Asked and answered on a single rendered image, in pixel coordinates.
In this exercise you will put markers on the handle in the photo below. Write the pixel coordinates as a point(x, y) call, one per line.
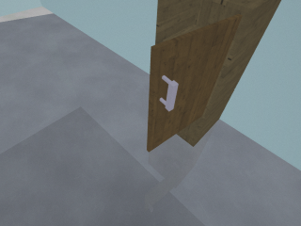
point(171, 94)

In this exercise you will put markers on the cupboard door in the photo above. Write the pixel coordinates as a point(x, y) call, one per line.
point(194, 60)

